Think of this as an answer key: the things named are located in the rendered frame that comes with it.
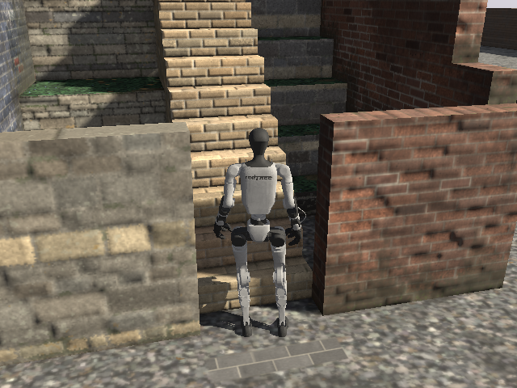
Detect stairs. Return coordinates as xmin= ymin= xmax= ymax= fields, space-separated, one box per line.
xmin=153 ymin=0 xmax=313 ymax=314

